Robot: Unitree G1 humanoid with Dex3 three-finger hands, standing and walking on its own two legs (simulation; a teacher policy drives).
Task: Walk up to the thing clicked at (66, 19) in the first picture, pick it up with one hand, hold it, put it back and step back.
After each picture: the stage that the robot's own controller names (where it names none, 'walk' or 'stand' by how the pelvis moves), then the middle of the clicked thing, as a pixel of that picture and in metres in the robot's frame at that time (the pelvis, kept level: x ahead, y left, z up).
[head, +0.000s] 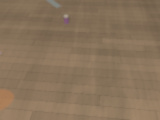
stand; (66, 19) +1.89 +0.27 -0.72
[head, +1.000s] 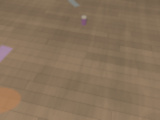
walk; (83, 20) +1.77 +0.10 -0.70
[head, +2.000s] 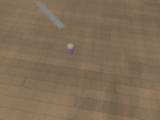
walk; (70, 49) +1.20 +0.17 -0.69
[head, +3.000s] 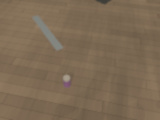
walk; (66, 81) +0.79 +0.18 -0.70
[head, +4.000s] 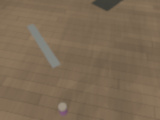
stand; (62, 109) +0.51 +0.19 -0.70
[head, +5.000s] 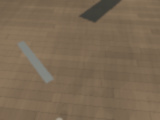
stand; out of the picture +0.47 +0.21 -0.72
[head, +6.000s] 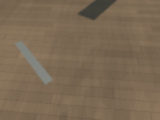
stand; out of the picture +0.43 +0.21 -0.73
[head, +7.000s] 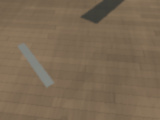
stand; out of the picture +0.41 +0.22 -0.73
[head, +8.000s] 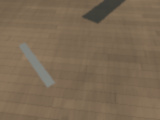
stand; out of the picture +0.40 +0.22 -0.73
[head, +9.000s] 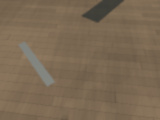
stand; out of the picture +0.41 +0.21 -0.73
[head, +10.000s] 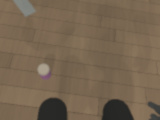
go down; (44, 71) +0.48 +0.22 -0.46
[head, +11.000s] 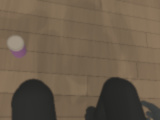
go down; (17, 47) +0.49 +0.28 -0.31
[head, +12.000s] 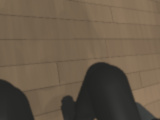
close in; out of the picture +0.46 +0.32 -0.24
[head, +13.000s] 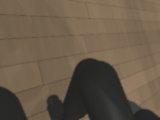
close; out of the picture +0.45 +0.34 -0.23
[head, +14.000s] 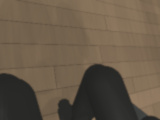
lift; out of the picture +0.42 +0.28 -0.18
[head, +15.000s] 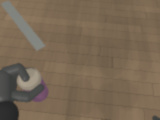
lift; (34, 86) +0.33 +0.18 +0.00
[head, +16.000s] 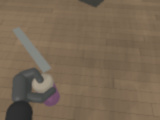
hold; (47, 90) +0.33 +0.15 -0.01
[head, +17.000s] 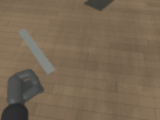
hold; out of the picture +0.17 +0.06 -0.66
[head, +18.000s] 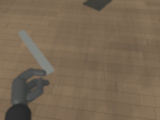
crouch; out of the picture +0.06 +0.02 -0.71
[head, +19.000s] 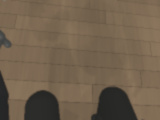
crouch; out of the picture +0.13 +0.03 -0.41
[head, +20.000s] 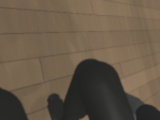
lower; out of the picture +0.14 +0.04 -0.26
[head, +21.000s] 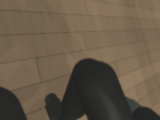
lower; out of the picture +0.14 +0.04 -0.25
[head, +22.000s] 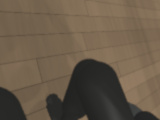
lower; out of the picture +0.14 +0.04 -0.25
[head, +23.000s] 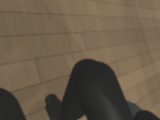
lower; out of the picture +0.14 +0.04 -0.25
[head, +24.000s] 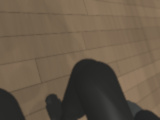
loosen; out of the picture +0.14 +0.04 -0.25
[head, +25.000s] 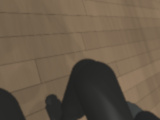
withdraw; out of the picture +0.14 +0.04 -0.25
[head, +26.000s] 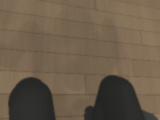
stand; out of the picture +0.14 +0.03 -0.31
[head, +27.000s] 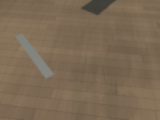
stand; out of the picture +0.03 +0.01 -0.68
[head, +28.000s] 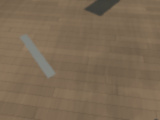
stand; out of the picture +0.05 +0.03 -0.69
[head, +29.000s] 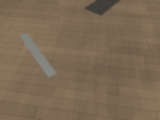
stand; out of the picture +0.04 +0.02 -0.69
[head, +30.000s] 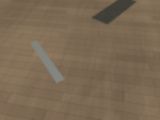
stand; out of the picture +0.06 +0.01 -0.75
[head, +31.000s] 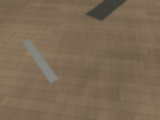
stand; out of the picture +0.03 +0.02 -0.75
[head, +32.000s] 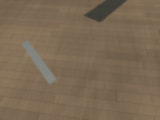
walk; out of the picture +0.03 +0.04 -0.75
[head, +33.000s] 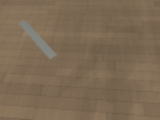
walk; out of the picture +0.13 +0.02 -0.73
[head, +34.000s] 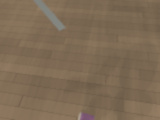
walk; (86, 118) +0.38 +0.04 -0.72
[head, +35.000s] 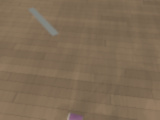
stand; (75, 118) +0.47 +0.09 -0.73
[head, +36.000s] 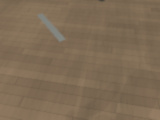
stand; out of the picture +0.39 +0.10 -0.75
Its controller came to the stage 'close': yes
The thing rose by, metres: 0.70
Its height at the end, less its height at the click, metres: -0.02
